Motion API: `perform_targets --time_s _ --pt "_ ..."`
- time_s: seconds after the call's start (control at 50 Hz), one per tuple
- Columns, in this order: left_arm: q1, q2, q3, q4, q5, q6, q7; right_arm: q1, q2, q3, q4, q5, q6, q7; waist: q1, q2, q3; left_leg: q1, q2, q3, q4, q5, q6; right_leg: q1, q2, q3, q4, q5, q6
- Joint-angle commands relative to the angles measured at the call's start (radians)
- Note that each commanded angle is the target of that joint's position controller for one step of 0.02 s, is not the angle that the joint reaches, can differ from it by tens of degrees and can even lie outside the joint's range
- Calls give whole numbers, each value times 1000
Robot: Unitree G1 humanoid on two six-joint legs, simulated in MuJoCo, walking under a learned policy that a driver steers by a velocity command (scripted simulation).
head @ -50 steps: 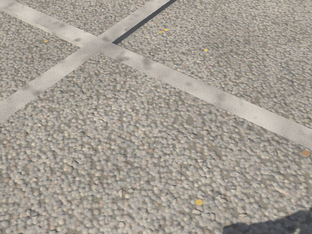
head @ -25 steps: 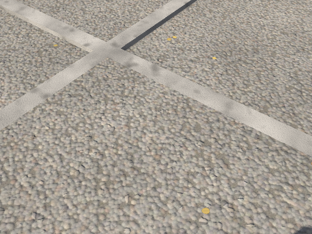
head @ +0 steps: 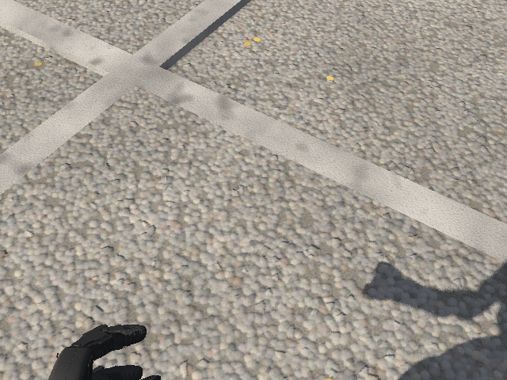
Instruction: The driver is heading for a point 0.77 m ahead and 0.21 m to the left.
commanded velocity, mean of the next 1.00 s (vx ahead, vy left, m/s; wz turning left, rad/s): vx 0.49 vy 0.00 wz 0.44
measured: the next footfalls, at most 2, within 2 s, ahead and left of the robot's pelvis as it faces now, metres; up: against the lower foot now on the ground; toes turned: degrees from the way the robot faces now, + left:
left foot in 0.54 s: +0.46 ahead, +0.16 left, +0.00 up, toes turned +17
right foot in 1.04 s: +0.80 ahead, +0.09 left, +0.00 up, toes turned +32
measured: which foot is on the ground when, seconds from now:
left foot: down 0.00-0.02, up 0.04-0.52, down 0.54-1.00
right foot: down 0.00-0.56, up 0.58-1.00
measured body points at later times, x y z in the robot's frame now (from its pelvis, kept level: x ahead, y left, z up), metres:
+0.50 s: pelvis +0.28 +0.02 +0.01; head +0.31 +0.04 +0.46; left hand +0.22 +0.29 -0.14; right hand +0.51 -0.17 -0.09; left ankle +0.42 +0.17 -0.69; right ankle +0.14 -0.11 -0.71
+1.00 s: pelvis +0.57 +0.11 +0.02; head +0.59 +0.14 +0.47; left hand +0.67 +0.43 -0.06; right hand +0.74 -0.14 -0.09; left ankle +0.43 +0.15 -0.71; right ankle +0.78 +0.06 -0.70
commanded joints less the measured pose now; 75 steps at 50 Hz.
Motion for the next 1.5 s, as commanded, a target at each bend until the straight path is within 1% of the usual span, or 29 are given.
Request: perform_targets --time_s 0.02,0.04,0.06,0.1,0.14,0.24,0.44,0.5,0.54,0.56,0.58,0.6,0.62,0.64,0.68,0.76,0.86,0.98,1.02,1.04,1.06,1.08,1.12,1.16,1.24,1.38,1.44,1.46,1.5 --pt "547 319 104 98 27 12 21 69 -9 14 -95 -9 -19 14 212 -158 -418 -709 -33 -13 884 370 8 999 -358 606 -45 -273 -261" --pt "524 237 78 105 27 12 18 36 -29 12 -80 19 -51 21 222 -188 -448 -821 -81 -174 1062 -60 30 961 -417 863 -246 -375 -268" --pt "406 182 61 93 18 5 17 -81 -111 -15 -124 56 -67 21 194 -159 -237 -916 -22 -169 1114 -13 54 786 -382 696 -274 -363 -202" --pt "248 103 37 72 25 -14 10 -173 -124 -30 -142 50 -62 1 116 -26 -76 -832 77 -127 1010 151 67 456 -312 407 -327 -156 -130" --pt "218 71 31 91 41 -26 6 -117 -78 -38 -127 38 -23 -6 53 -79 -51 -705 119 -137 927 203 70 303 -249 247 -380 -114 -88" --pt "278 126 42 135 48 -36 35 -236 -82 -51 -193 23 8 -8 48 -58 29 -849 129 -155 779 360 43 272 -247 97 -454 -21 -106" --pt "450 196 56 155 23 14 69 -560 -52 -24 -354 18 -9 68 150 -9 70 -950 75 6 340 471 68 603 -298 -85 -351 202 -56" --pt "413 235 68 127 21 39 74 -492 -106 -48 -381 23 -3 85 80 -73 -15 -773 -14 93 328 321 122 646 -307 -136 -149 670 -19" --pt "384 235 65 103 22 52 80 -211 -212 -106 -324 29 2 74 -73 -59 -170 -362 -94 89 248 360 190 502 -249 -172 253 721 36" --pt "417 173 44 66 41 38 76 -93 -321 -141 -302 26 13 48 -80 118 -275 -36 114 -265 222 316 282 177 -168 -181 608 267 87" --pt "461 71 9 23 39 -6 56 -135 -356 -134 -332 17 1 52 11 262 -403 198 322 -853 35 207 465 -156 48 27 896 -510 121" --pt "334 172 33 -4 2 -45 40 -117 -262 -107 -335 5 -7 56 -51 147 -383 206 300 -805 -20 211 406 -271 -9 178 931 -473 89" --pt "280 180 35 -26 -18 -63 34 -162 -214 -94 -336 4 -15 53 -34 111 -257 89 264 -634 -12 290 361 -307 -53 165 877 -390 63" --pt "275 166 34 -18 -2 -67 42 -238 -191 -87 -352 8 -20 53 19 -3 -177 -73 217 -510 -18 395 327 -257 -99 159 777 -320 61" --pt "304 181 52 -10 22 -39 46 -324 -149 -70 -383 -3 -22 49 84 6 -121 -274 162 -393 -55 538 299 -123 -143 161 655 -264 78" --pt "242 138 47 -53 49 -3 54 -283 -203 -83 -382 11 -27 24 91 14 -75 -392 119 -302 -97 638 304 -115 -124 126 446 -142 149" --pt "62 108 32 -115 37 -12 45 -220 -214 -87 -373 16 -12 7 22 79 -43 -440 51 -255 -77 476 225 -34 -44 106 69 152 158" --pt "45 174 50 -149 23 -39 22 -185 -203 -87 -360 18 4 -4 31 126 -52 -296 124 -402 59 431 198 24 -26 143 -53 53 113" --pt "170 202 67 -116 46 -52 25 -209 -176 -77 -371 12 14 -8 94 139 -102 -268 63 -373 219 652 150 186 -11 101 -124 79 65" --pt "280 245 77 -107 71 -59 28 -220 -135 -60 -394 1 12 -7 141 91 -228 -345 7 -322 427 622 105 412 -126 183 -67 263 6" --pt "395 315 94 -92 92 -50 32 -89 -88 -44 -403 5 7 -11 119 -145 -384 -649 -127 -220 777 233 21 783 -356 499 -26 493 -161" --pt "430 280 89 -67 56 -35 20 0 -128 -43 -394 15 2 -9 101 -312 -459 -810 -157 -228 979 -191 -10 860 -467 770 -102 447 -253" --pt "317 160 51 -103 38 -12 19 -152 -221 -66 -392 18 22 -11 118 -87 -240 -872 -70 -218 1054 -87 -30 622 -379 511 -115 385 -170" --pt "243 109 25 -93 49 -5 15 -221 -188 -65 -411 -1 42 -15 73 -48 -138 -792 -3 -182 899 -23 -31 403 -289 340 -157 489 -132" --pt "197 157 35 -55 56 2 20 -205 -96 -36 -417 -2 58 -18 32 -125 -164 -575 10 -94 576 104 -50 271 -224 188 -211 634 -134" --pt "205 170 28 -13 26 43 29 -296 -118 -40 -421 -8 79 -14 47 -105 -147 -370 -10 -48 188 350 -12 250 -204 176 -203 130 -80" --pt "316 112 5 10 57 40 22 -342 -211 -54 -459 -25 81 -26 117 61 -131 -231 144 -204 134 634 77 139 -69 112 -115 -256 57" --pt "354 78 -4 19 51 43 24 -369 -182 -49 -442 -19 82 -20 145 154 -146 -325 136 -199 128 435 105 212 -37 61 -127 -271 84" --pt "269 132 5 21 47 57 32 -386 -124 -39 -448 -25 73 -4 93 90 -63 -411 57 -155 122 317 54 226 -37 56 -105 -195 97"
